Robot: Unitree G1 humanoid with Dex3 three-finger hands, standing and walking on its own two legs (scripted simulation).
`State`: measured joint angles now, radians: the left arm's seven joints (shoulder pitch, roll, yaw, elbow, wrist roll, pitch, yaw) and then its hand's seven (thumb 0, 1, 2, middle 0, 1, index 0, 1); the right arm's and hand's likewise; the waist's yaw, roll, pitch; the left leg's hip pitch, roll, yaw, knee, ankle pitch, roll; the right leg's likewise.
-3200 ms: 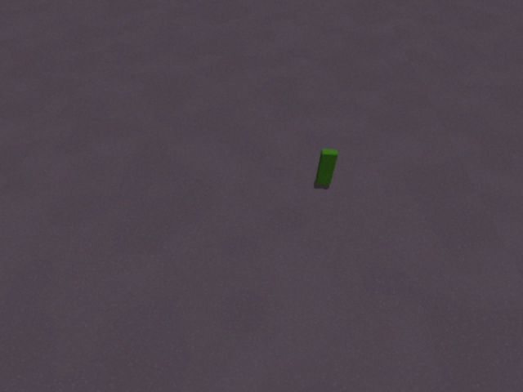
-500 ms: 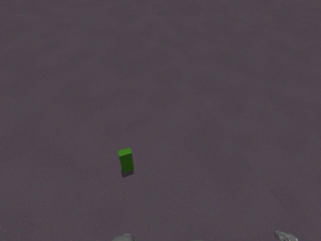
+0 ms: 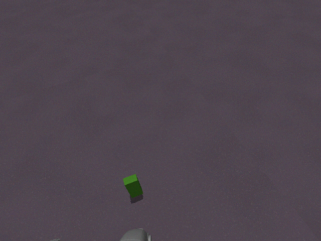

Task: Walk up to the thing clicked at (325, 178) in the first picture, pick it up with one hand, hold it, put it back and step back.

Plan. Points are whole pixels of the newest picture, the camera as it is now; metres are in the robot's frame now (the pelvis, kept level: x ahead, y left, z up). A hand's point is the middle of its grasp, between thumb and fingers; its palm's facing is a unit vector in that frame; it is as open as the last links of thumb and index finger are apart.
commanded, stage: walk up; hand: left
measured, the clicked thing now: (133, 186) +0.49 +0.23 -0.66
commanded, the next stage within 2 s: stand in 1.76 s
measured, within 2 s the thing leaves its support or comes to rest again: neither
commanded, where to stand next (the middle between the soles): +0.17 +0.04 m, yaw +1 degrees
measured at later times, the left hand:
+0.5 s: hand out of the picture +0.13 +0.31 -0.16, palm faces -0.05 -0.91 -0.41, open 7.3 cm
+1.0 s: hand (79, 203) +0.25 +0.28 -0.14, palm faces +0.00 -0.94 -0.34, open 7.3 cm
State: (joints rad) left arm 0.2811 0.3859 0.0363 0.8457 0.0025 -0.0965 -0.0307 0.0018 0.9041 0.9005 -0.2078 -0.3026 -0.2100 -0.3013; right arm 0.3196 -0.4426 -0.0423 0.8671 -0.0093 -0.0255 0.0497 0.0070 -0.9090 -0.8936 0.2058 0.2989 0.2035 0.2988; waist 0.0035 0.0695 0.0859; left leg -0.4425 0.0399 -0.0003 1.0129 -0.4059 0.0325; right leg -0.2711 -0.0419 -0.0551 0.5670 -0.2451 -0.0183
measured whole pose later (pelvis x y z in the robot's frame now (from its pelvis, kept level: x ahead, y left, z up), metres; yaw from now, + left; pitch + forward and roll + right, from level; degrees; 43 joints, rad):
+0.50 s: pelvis +0.09 +0.02 -0.02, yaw +0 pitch -3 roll -1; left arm 0.29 0.41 0.05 0.96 0.03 -0.04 0.00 0.00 0.91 0.90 -0.21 -0.30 -0.21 -0.30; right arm 0.22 -0.41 -0.03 0.89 -0.01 0.00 0.02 0.00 -0.90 -0.89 0.21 0.30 0.21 0.30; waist -0.01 0.01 0.08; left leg -0.39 0.08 0.03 0.74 -0.31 0.00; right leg -0.34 -0.02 -0.05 0.70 -0.31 -0.01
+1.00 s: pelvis +0.13 +0.03 +0.01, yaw +1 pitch -2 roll +0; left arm 0.03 0.36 0.00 1.09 0.00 -0.02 0.00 0.00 0.91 0.90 -0.21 -0.30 -0.21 -0.30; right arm 0.07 -0.36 0.02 1.12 0.00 -0.02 0.01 0.00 -0.91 -0.89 0.21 0.30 0.21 0.30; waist -0.01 0.00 0.05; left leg -0.21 0.02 -0.01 0.46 -0.21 -0.01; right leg -0.16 -0.04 -0.06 0.44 -0.24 0.01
